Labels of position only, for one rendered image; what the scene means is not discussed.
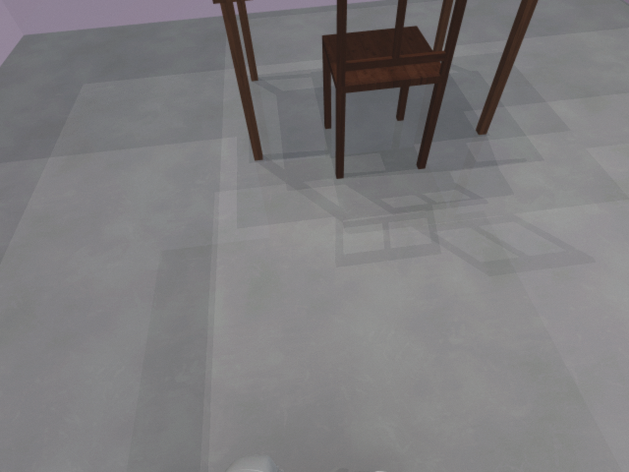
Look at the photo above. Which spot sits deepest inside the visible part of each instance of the chair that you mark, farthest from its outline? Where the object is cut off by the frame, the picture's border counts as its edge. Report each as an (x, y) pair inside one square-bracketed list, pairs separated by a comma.
[(385, 59)]

